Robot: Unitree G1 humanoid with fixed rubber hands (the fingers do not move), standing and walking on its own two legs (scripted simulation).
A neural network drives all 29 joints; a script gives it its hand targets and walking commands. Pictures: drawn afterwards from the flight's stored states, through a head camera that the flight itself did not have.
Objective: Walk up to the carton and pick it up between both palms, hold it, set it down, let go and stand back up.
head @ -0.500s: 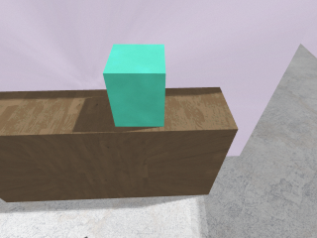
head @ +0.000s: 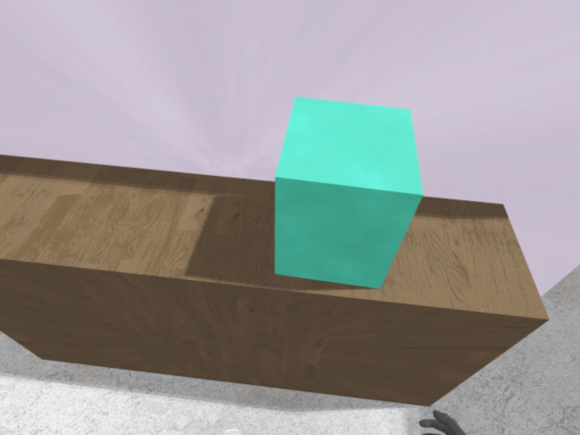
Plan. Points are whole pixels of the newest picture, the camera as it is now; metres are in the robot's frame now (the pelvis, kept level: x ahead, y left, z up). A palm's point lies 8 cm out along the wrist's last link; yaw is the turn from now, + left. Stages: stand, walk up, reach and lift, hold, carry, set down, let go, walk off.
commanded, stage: walk up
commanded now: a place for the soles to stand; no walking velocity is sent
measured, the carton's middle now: (338, 196) +0.52 -0.06 +0.02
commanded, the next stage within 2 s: none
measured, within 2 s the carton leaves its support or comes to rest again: neither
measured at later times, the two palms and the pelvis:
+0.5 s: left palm out of the picture +0.16 +0.25 -0.10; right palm out of the picture +0.12 -0.26 -0.10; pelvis +0.04 +0.00 +0.02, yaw -4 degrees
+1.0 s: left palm out of the picture +0.07 +0.26 -0.11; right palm out of the picture +0.05 -0.25 -0.10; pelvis +0.01 +0.01 +0.02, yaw -7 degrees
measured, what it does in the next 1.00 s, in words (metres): steps on the spot: right foot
